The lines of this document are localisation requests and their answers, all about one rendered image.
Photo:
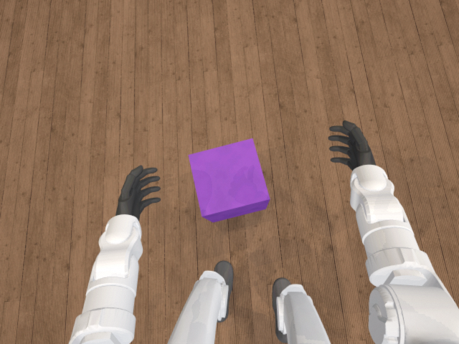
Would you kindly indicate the robot right thigh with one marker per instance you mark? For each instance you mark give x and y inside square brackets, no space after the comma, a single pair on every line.
[298,318]

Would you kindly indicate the carton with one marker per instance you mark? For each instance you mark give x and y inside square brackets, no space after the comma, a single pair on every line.
[229,181]

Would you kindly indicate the robot left shin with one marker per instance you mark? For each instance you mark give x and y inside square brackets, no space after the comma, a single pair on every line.
[211,274]

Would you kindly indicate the right robot hand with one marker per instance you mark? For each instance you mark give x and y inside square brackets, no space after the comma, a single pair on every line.
[359,151]

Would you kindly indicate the robot left forearm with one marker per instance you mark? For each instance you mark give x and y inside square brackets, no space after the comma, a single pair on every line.
[107,316]

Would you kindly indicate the robot right forearm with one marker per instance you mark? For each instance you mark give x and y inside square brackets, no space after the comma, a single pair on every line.
[391,248]

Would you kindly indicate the robot right upper arm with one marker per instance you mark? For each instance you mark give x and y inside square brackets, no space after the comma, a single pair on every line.
[409,314]

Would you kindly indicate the left robot hand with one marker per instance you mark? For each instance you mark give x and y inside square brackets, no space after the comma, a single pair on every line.
[130,200]

